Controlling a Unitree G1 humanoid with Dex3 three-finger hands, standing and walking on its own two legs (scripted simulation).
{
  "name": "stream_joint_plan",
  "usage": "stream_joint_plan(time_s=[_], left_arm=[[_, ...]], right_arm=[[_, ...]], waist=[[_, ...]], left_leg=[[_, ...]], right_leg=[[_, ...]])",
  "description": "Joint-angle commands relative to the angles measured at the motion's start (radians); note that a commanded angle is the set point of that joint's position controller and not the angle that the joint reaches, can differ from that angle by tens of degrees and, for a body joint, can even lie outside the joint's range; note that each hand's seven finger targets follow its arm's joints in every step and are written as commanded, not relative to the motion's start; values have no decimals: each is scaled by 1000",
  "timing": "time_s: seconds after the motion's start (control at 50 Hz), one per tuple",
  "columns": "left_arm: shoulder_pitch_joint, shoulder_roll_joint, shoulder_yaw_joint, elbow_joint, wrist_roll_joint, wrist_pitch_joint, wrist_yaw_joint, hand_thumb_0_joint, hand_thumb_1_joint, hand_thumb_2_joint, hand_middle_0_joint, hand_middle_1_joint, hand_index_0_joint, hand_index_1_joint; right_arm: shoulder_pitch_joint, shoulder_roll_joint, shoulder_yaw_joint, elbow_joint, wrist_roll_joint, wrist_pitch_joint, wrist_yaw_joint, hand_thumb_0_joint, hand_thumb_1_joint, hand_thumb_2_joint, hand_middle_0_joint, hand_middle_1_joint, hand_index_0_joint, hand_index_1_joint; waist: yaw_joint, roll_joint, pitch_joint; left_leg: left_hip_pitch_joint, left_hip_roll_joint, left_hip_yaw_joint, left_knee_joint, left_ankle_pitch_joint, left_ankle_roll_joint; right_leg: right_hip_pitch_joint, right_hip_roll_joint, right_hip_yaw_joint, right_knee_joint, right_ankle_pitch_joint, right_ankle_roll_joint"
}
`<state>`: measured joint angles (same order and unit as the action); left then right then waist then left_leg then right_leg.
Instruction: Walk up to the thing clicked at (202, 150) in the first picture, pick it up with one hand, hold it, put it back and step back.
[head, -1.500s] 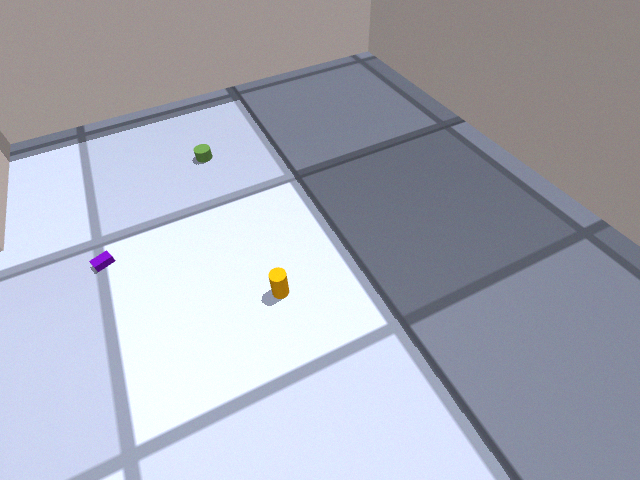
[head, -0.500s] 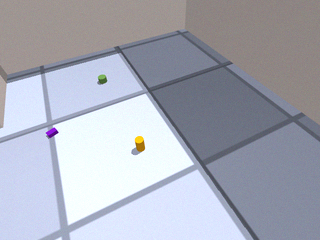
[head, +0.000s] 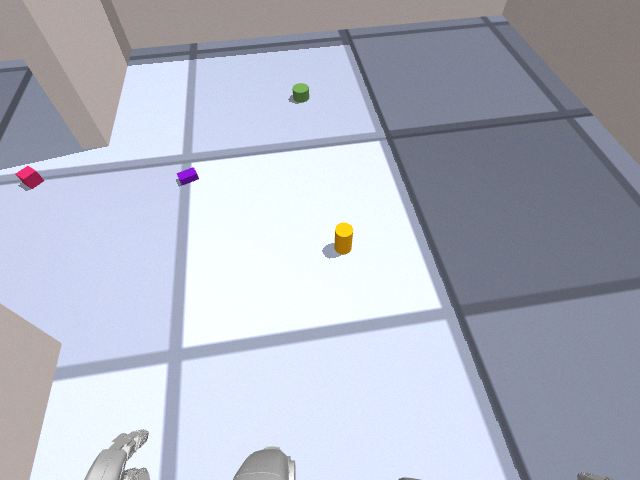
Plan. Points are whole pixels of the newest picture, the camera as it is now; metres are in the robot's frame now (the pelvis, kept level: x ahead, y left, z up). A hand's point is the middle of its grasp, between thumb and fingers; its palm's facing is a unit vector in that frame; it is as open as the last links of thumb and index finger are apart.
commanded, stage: walk up
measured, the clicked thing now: (300, 92) +1.92 +0.09 -0.74
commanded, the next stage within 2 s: stand in 1.74 s
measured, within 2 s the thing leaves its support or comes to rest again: neither
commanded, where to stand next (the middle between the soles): +0.07 -0.02 m, yaw +32 degrees
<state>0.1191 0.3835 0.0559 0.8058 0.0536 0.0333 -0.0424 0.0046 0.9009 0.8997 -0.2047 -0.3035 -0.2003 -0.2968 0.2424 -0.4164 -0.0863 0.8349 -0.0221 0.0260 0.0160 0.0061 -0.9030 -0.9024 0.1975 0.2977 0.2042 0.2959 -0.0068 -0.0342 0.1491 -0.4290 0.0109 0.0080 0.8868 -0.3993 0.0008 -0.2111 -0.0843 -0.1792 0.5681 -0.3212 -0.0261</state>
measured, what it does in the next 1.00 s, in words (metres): steps on the spot, turning left: left foot, then right foot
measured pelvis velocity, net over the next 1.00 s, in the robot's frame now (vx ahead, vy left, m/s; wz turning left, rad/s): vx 0.00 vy -0.03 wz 0.52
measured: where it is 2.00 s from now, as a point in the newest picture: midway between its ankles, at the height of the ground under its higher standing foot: outside the picture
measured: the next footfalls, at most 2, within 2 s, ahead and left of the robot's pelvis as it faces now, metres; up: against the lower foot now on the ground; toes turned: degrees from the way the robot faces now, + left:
left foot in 0.10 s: +0.06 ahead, +0.14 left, +0.00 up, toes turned +6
right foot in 0.42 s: +0.12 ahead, -0.13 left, +0.00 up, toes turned +31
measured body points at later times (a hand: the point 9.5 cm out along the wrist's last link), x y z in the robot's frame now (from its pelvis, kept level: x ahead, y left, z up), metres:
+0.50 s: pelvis +0.00 -0.03 -0.02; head +0.04 -0.02 +0.42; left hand -0.04 +0.30 -0.13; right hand +0.21 -0.31 -0.12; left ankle +0.00 +0.12 -0.70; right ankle +0.05 -0.16 -0.73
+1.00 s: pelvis +0.00 -0.03 -0.02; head +0.02 -0.02 +0.43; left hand -0.11 +0.27 -0.14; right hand +0.25 -0.25 -0.13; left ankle -0.03 +0.09 -0.73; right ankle +0.09 -0.15 -0.74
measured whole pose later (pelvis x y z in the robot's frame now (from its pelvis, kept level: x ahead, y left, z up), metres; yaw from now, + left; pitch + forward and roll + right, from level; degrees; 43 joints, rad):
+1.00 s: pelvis +0.00 -0.03 -0.02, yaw +30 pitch -2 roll -1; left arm 0.27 0.40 0.05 0.86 0.02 -0.01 -0.01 0.01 0.90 0.90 -0.20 -0.30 -0.20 -0.30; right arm 0.21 -0.38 -0.02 0.82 0.00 -0.01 0.00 0.01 -0.90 -0.90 0.20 0.30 0.21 0.30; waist 0.02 0.01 0.10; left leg -0.37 -0.03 -0.10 0.75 -0.34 0.00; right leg -0.31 -0.05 -0.04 0.71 -0.35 0.00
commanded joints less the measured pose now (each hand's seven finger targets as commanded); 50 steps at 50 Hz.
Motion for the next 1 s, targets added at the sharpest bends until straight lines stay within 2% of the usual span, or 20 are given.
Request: stream_joint_plan(time_s=[0.0,0.04,0.06,0.08,0.1,0.18,0.32,0.38,0.4,0.42,0.44,0.5,0.6,0.68,0.7,0.74,0.76,0.84,0.94,0.98], left_arm=[[-2,274,88,-115,-3,-7,2,0,900,900,-200,-300,-200,-300],[-11,248,86,-130,-16,11,-2,0,900,900,-200,-300,-200,-300],[23,193,69,-138,-27,16,-4,0,900,900,-200,-300,-200,-300],[31,123,52,-168,-25,23,-9,0,900,900,-200,-300,-200,-300],[-4,213,73,-177,-24,28,5,0,900,900,-200,-300,-200,-300],[108,238,83,-99,-31,21,7,0,900,900,-200,-300,-200,-300],[145,189,82,-95,-41,-7,14,0,900,900,-200,-300,-200,-300],[229,183,87,-65,-35,-36,31,0,900,900,-200,-300,-200,-300],[267,249,101,-66,-19,-47,41,0,900,900,-200,-300,-200,-300],[202,375,123,-97,-4,-58,40,0,900,900,-200,-300,-200,-300],[90,420,125,-118,-12,-57,38,0,900,900,-200,-300,-200,-300],[73,292,89,-94,-18,-70,45,0,900,900,-200,-300,-200,-300],[188,309,94,-88,-4,-73,37,0,900,900,-200,-300,-200,-300],[170,290,77,-107,-36,-52,32,0,900,900,-200,-300,-200,-300],[181,249,58,-109,-38,-47,33,0,900,900,-200,-300,-200,-300],[187,148,28,-135,-53,-39,38,0,900,900,-200,-300,-200,-300],[135,238,52,-111,-45,-34,55,0,900,900,-200,-300,-200,-300],[209,232,55,-33,-52,-42,47,0,900,900,-200,-300,-200,-300],[250,213,54,24,-37,-64,49,0,900,900,-200,-300,-200,-300],[174,331,70,3,-22,-76,52,0,900,900,-200,-300,-200,-300]], right_arm=[[71,-159,-53,-85,4,-30,-6,0,-900,-900,200,300,200,300],[183,-178,-69,-55,-2,-46,-22,0,-900,-900,200,300,200,300],[217,-237,-87,-59,-13,-58,-34,0,-900,-900,200,300,200,300],[198,-352,-106,-97,-29,-70,-50,0,-900,-900,200,300,200,300],[182,-410,-111,-121,-10,-73,-55,0,-900,-900,200,300,200,300],[56,-279,-65,-164,4,-83,-78,0,-900,-900,200,300,200,300],[51,-287,-55,-200,-18,-65,-58,0,-900,-900,200,300,200,300],[6,-243,-34,-216,-2,-42,-51,0,-900,-900,200,300,200,300],[3,-180,-16,-228,9,-37,-53,0,-900,-900,200,300,200,300],[7,-139,-10,-238,14,-36,-56,0,-900,-900,200,300,200,300],[16,-201,-30,-216,3,-35,-76,0,-900,-900,200,300,200,300],[39,-226,-42,-146,15,-42,-47,0,-900,-900,200,300,200,300],[-17,-170,-28,-145,6,-47,-5,0,-900,-900,200,300,200,300],[58,-142,-26,-98,10,-67,-16,0,-900,-900,200,300,200,300],[92,-165,-35,-81,4,-75,-25,0,-900,-900,200,300,200,300],[80,-318,-60,-117,-13,-89,-37,0,-900,-900,200,300,200,300],[66,-341,-67,-104,2,-86,-38,0,-900,-900,200,300,200,300],[-27,-246,-25,-100,14,-86,-47,0,-900,-900,200,300,200,300],[-94,-194,0,-103,21,-54,-34,0,-900,-900,200,300,200,300],[-85,-141,6,-98,31,-42,-35,0,-900,-900,200,300,200,300]], waist=[[29,-161,-150],[-22,-69,-168],[-50,84,-170],[-26,323,-140],[-43,243,-148],[25,166,-169],[17,232,-170],[72,173,-218],[99,6,-204],[73,-220,-152],[38,-248,-130],[16,-41,-47],[76,-195,-106],[27,-171,-180],[6,-93,-201],[-2,261,-235],[-24,193,-191],[35,194,-129],[69,148,-157],[49,-113,-128]], left_leg=[[111,-12,76,-184,29,5],[296,-64,108,-343,166,15],[410,5,-69,-450,132,73],[405,276,-546,-534,247,170],[239,388,-756,-580,225,316],[195,208,-402,-438,248,230],[47,154,-403,-363,350,231],[-14,66,-348,-204,403,155],[-91,-12,-266,-25,277,96],[-302,-166,-132,139,-137,27],[-271,-64,-160,333,-253,15],[-181,-27,-128,303,-64,6],[-78,-31,-14,-37,-80,5],[188,-90,71,-339,133,22],[294,-81,11,-402,139,46],[361,310,-609,-504,203,235],[238,341,-639,-515,181,318],[108,201,-361,-424,386,214],[-31,92,-255,-303,218,125],[-53,-85,-128,-75,-14,40]], right_leg=[[20,-247,128,-63,261,-157],[-105,-188,50,123,97,-101],[-255,-109,20,335,-2,-42],[-463,47,38,542,-326,25],[-387,10,244,592,-349,20],[-316,-24,245,538,-159,10],[-151,68,162,312,-195,5],[41,109,145,-19,-48,-22],[74,-41,350,-162,-109,-59],[92,-308,745,-281,-132,-168],[-32,-481,921,-334,-61,-323],[-61,-238,429,-174,128,-207],[56,-195,291,-113,209,-192],[-15,-175,207,55,344,-142],[-87,-150,170,170,294,-104],[-365,24,131,389,-287,11],[-301,-23,226,447,-360,8],[-185,-24,202,331,-174,-1],[77,42,143,-30,22,-18],[-43,-242,529,-250,-121,-153]])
